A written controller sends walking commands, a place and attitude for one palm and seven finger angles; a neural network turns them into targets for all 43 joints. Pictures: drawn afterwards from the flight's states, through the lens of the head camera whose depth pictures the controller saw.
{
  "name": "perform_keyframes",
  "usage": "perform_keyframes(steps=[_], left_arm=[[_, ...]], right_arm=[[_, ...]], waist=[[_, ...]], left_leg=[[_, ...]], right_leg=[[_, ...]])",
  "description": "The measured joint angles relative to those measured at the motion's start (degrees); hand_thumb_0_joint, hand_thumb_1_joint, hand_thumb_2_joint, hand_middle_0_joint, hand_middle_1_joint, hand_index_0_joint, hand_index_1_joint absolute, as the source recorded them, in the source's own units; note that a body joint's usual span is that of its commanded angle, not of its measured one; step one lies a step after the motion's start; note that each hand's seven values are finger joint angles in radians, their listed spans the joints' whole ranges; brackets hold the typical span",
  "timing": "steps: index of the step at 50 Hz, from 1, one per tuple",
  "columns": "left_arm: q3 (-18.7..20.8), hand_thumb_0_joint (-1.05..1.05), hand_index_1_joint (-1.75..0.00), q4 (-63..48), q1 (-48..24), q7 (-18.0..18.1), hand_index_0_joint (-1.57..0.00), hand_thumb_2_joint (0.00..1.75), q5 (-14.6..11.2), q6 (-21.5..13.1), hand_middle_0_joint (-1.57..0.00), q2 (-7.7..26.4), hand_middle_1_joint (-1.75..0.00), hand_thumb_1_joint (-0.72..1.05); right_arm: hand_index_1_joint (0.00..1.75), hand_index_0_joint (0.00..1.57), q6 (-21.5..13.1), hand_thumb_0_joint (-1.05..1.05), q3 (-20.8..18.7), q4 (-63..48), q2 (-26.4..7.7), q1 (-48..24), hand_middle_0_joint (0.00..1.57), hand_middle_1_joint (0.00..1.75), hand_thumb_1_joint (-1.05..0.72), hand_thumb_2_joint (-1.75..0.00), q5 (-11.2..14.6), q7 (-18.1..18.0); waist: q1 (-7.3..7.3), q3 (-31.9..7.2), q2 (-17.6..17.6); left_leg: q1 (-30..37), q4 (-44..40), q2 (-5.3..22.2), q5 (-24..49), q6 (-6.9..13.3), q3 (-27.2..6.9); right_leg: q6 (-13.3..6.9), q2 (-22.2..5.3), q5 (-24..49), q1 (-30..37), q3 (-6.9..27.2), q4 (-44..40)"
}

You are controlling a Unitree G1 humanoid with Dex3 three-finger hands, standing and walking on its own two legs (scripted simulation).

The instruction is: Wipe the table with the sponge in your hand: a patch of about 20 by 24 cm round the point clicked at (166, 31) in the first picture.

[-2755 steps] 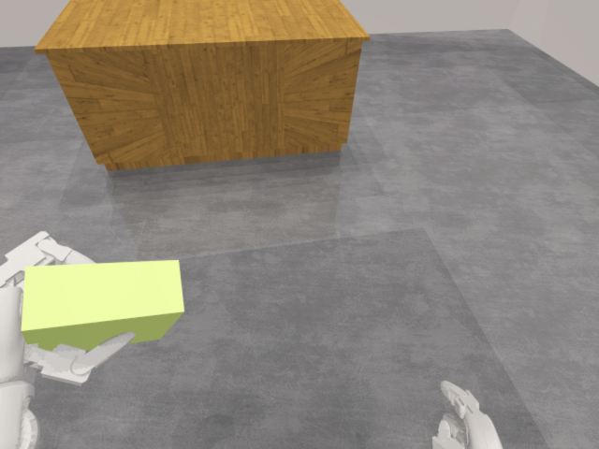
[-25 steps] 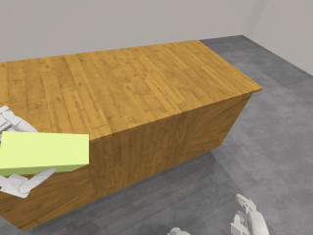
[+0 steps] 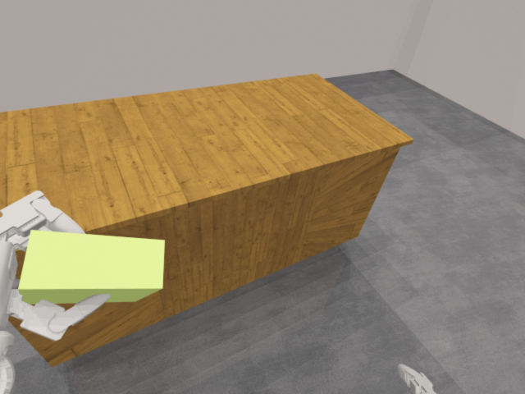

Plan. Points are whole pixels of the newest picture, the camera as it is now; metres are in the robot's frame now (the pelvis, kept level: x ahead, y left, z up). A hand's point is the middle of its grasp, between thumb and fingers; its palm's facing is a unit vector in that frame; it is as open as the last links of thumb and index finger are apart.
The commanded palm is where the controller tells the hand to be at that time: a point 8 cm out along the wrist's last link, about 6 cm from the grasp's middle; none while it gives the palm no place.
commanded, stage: stop stepping back and stand still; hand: left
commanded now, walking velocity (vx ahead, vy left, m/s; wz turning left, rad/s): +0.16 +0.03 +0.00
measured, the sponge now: (112, 272) +0.22 +0.20 +0.15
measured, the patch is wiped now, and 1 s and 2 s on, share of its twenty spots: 1.00 1.00 1.00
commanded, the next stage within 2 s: stand and wait in 0.28 s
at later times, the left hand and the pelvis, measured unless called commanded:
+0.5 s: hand (86, 280) +0.18 +0.21 +0.19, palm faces +0.37 -0.87 -0.34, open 9.6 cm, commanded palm +0.14 +0.26 +0.20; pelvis -0.02 -0.03 +0.01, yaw +1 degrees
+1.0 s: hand (75, 260) +0.21 +0.23 +0.18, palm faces +0.43 -0.83 -0.37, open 9.6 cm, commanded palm +0.17 +0.27 +0.20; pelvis +0.02 -0.02 +0.02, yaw +2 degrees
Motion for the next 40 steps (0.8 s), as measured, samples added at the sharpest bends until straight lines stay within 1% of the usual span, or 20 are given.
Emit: perform_keyframes(steps=[1, 2, 3, 5, 7, 9, 14, 16, 18, 19, 20, 22, 24, 26, 28, 30, 32, 34, 37, 40], left_arm=[[0.46, -0.01, -1.42, -0.71, -0.32, 0.56, -0.81, 1.06, -0.04, -0.04, -0.8, 0.19, -1.4, -0.5], [1.11, -0.01, -1.42, -0.79, -0.76, 1.19, -0.81, 1.06, -0.12, -0.13, -0.8, 0.45, -1.4, -0.5], [1.67, -0.01, -1.42, -0.18, -1.11, 1.82, -0.81, 1.06, -0.09, 0.0, -0.8, 0.35, -1.4, -0.5], [1.87, -0.01, -1.42, 1.44, -0.83, 2.74, -0.81, 1.06, 0.36, 0.76, -0.8, -0.92, -1.4, -0.5], [1.15, -0.01, -1.42, 2.96, -0.9, 2.85, -0.81, 1.06, 0.29, 1.26, -0.8, -1.48, -1.4, -0.5], [0.11, -0.01, -1.42, 4.68, -1.8, 2.4, -0.81, 1.06, 0.0, 0.99, -0.8, -1.75, -1.4, -0.5], [-0.42, -0.01, -1.42, 6.87, -2.5, 1.61, -0.81, 1.06, -0.55, 1.85, -0.8, -2.59, -1.41, -0.49], [-0.19, -0.01, -1.42, 6.78, -1.35, 1.76, -0.81, 1.06, -0.76, 2.56, -0.8, -2.47, -1.41, -0.49], [-0.21, -0.01, -1.42, 6.21, -0.76, 1.91, -0.81, 1.06, -0.82, 2.97, -0.8, -1.82, -1.41, -0.49], [-0.62, -0.01, -1.42, 5.95, -1.2, 1.91, -0.81, 1.06, -0.7, 3.01, -0.8, -1.84, -1.41, -0.49], [-1.34, -0.01, -1.42, 5.71, -1.91, 1.8, -0.81, 1.06, -0.56, 3.05, -0.8, -2.14, -1.41, -0.49], [-2.92, -0.01, -1.42, 4.97, -3.07, 1.5, -0.81, 1.06, -0.29, 2.64, -0.8, -3.08, -1.41, -0.49], [-3.28, -0.01, -1.42, 3.41, -2.41, 1.4, -0.81, 1.06, -0.46, 1.98, -0.8, -3.69, -1.41, -0.49], [-2.46, -0.01, -1.42, 1.26, -0.78, 1.69, -0.81, 1.06, -0.68, 1.52, -0.8, -3.57, -1.41, -0.5], [-1.77, -0.01, -1.42, -0.31, 0.11, 2.35, -0.81, 1.06, -0.9, 0.83, -0.8, -3.29, -1.4, -0.5], [-1.34, -0.01, -1.42, 0.56, -0.36, 3.23, -0.81, 1.06, -0.98, 0.45, -0.8, -2.92, -1.4, -0.5], [-0.99, -0.01, -1.42, 2.81, -0.76, 3.89, -0.81, 1.06, -0.79, 1.03, -0.8, -2.68, -1.4, -0.5], [-0.96, -0.01, -1.42, 4.97, -1.44, 4.01, -0.81, 1.06, -0.57, 1.81, -0.8, -2.84, -1.4, -0.5], [-1.99, -0.01, -1.42, 6.67, -2.67, 3.61, -0.81, 1.06, -0.31, 2.34, -0.8, -4.09, -1.41, -0.5], [-3.58, -0.01, -1.42, 6.03, -2.48, 3.27, -0.81, 1.06, -0.3, 2.3, -0.8, -5.42, -1.41, -0.49]], right_arm=[[0.3, 0.21, -0.7, 0.01, -0.18, -0.66, -0.79, -0.03, 0.2, 0.3, -0.9, -0.9, -0.13, -0.48], [0.3, 0.21, -1.27, 0.01, -0.44, -0.72, -0.86, -0.59, 0.2, 0.3, -0.9, -0.9, -0.39, -0.97], [0.3, 0.2, -1.55, 0.01, -0.63, -0.63, -0.41, -1.25, 0.2, 0.3, -0.9, -0.9, -0.56, -1.28], [0.3, 0.2, -2.58, 0.01, -0.8, -0.89, 0.1, -1.42, 0.2, 0.3, -0.9, -0.9, -0.64, -1.35], [0.3, 0.2, -3.79, 0.01, -0.79, -0.54, 0.75, -0.57, 0.2, 0.3, -0.9, -0.9, -0.41, -0.93], [0.3, 0.2, -4.03, 0.01, -0.38, 0.4, 1.49, 0.35, 0.2, 0.3, -0.9, -0.9, 0.13, -0.15], [0.3, 0.21, -2.05, 0.01, 1.42, 1.1, 2.79, 0.74, 0.2, 0.3, -0.9, -0.9, -0.12, 0.39], [0.3, 0.21, -1.5, 0.01, 1.9, 0.73, 3.08, 0.5, 0.21, 0.3, -0.9, -0.9, -0.5, 0.21], [0.3, 0.21, -1.25, 0.01, 2.14, 0.26, 3.05, 0.26, 0.21, 0.3, -0.9, -0.9, -0.84, 0.02], [0.3, 0.21, -1.11, 0.01, 1.98, 0.34, 2.67, -0.25, 0.21, 0.3, -0.9, -0.9, -0.94, 0.02], [0.3, 0.21, -0.76, 0.01, 1.64, 0.86, 2.17, -0.92, 0.21, 0.3, -0.9, -0.9, -0.96, 0.06], [0.3, 0.21, 0.14, 0.01, 0.7, 2.48, 1.3, -2.13, 0.21, 0.3, -0.9, -0.9, -0.91, 0.16], [0.3, 0.21, 0.97, 0.01, 0.09, 3.4, 0.78, -2.97, 0.21, 0.3, -0.9, -0.9, -0.88, 0.17], [0.3, 0.21, 1.48, 0.01, -0.11, 2.71, 0.51, -3.43, 0.21, 0.3, -0.9, -0.9, -0.97, -0.25], [0.3, 0.21, 1.17, 0.01, -0.27, 0.54, -0.62, -3.52, 0.21, 0.3, -0.9, -0.9, -1.27, -1.19], [0.3, 0.21, 0.52, 0.01, -0.78, -0.18, -0.88, -4.24, 0.2, 0.3, -0.9, -0.9, -1.35, -2.03], [0.3, 0.2, 0.08, 0.01, -0.87, -0.86, -0.31, -4.05, 0.2, 0.3, -0.9, -0.9, -0.9, -2.33], [0.3, 0.2, -0.58, 0.01, -0.63, -1.34, 0.0, -3.6, 0.2, 0.3, -0.9, -0.9, -0.74, -2.23], [0.3, 0.2, -0.92, 0.01, -0.39, -0.68, -0.12, -3.84, 0.2, 0.3, -0.9, -0.9, -0.9, -1.55], [0.3, 0.2, -0.6, 0.01, -0.24, 0.29, 0.06, -4.42, 0.2, 0.3, -0.9, -0.9, -1.09, -1.11]], waist=[[0.09, 0.33, 0.21], [-0.03, 1.01, -0.79], [0.14, 2.03, -2.23], [0.17, 2.4, -2.08], [-0.78, 1.26, -0.58], [-1.17, 0.39, 0.4], [-0.78, 1.72, 2.22], [-0.61, 2.66, 2.96], [-0.53, 3.71, 3.57], [-0.41, 4.67, 4.45], [-0.38, 5.5, 5.32], [-0.01, 6.23, 5.52], [0.77, 5.88, 4.08], [0.96, 5.3, 2.32], [0.53, 4.86, 2.73], [0.43, 5.14, 2.67], [0.45, 4.56, 2.23], [0.17, 4.21, 2.79], [0.46, 4.02, 4.21], [1.15, 4.25, 4.1]], left_leg=[[3.88, -7.77, 0.0, -3.07, -0.27, 0.0], [5.87, -11.82, -1.06, -7.28, -1.88, 0.48], [6.67, -12.49, -2.41, -6.35, -2.25, 1.7], [8.54, -13.78, -3.22, -1.86, -1.62, 3.27], [10.32, -16.01, -3.36, 0.45, -1.28, 2.9], [11.84, -18.61, -3.35, 1.75, -1.43, 2.08], [13.56, -21.19, -2.07, 3.27, -2.43, 1.36], [13.51, -20.19, -1.3, 2.63, -3.05, 1.64], [12.22, -16.58, -0.49, 0.7, -3.77, 1.28], [11.06, -13.53, 0.37, -0.82, -3.42, 0.59], [9.28, -9.46, 0.84, -2.22, -2.79, -0.68], [4.93, -0.03, 0.02, -4.19, -2.16, -2.5], [2.46, 3.56, -0.72, -4.34, -1.74, -2.09], [3.17, -1.55, -0.47, -2.39, -1.3, -1.16], [5.84, -11.86, 0.43, -1.08, -1.39, -2.06], [6.11, -12.86, 0.27, 2.53, -3.41, -2.1], [7.25, -13.99, -0.4, 3.21, -4.38, -1.7], [8.21, -14.95, -0.6, 3.42, -4.97, -2.43], [7.55, -13.9, -0.25, 2.93, -3.49, -4.03], [7.38, -13.84, -0.42, 4.14, -2.54, -4.01]], right_leg=[[0.23, -0.32, -0.62, -1.42, -0.37, 1.52], [0.49, -1.33, -3.51, -3.06, 0.37, 4.57], [0.89, -2.01, -8.15, -4.29, 2.21, 9.48], [1.76, -1.44, -13.51, -6.08, 4.04, 20.67], [2.6, -0.82, -14.29, -6.73, 4.5, 28.34], [3.07, -0.9, -11.51, -6.27, 4.57, 29.74], [3.37, -2.29, -9.5, -0.52, 3.54, 14.85], [3.37, -2.37, -9.61, 3.26, 3.19, 6.58], [3.08, -1.97, -5.13, 7.66, 2.71, -1.7], [2.61, -1.28, 0.19, 8.05, 1.9, -2.72], [2.08, -0.69, 1.26, 7.85, 0.87, -1.78], [1.29, -0.49, -0.26, 8.0, -0.52, -1.07], [0.87, -0.77, -0.94, 8.04, -0.27, -1.59], [0.71, -1.17, -1.12, 7.59, 0.38, -1.43], [0.85, -0.92, -3.0, 6.38, -0.12, 0.68], [1.87, -0.63, -7.19, 5.65, 1.01, 3.49], [2.98, -0.24, -9.25, 6.42, 2.98, 3.72], [2.38, 0.07, -2.97, 8.42, 2.97, 0.33], [0.63, 0.82, -2.2, 9.73, 1.6, -1.86], [0.49, 1.02, -2.13, 10.58, 1.22, -4.13]])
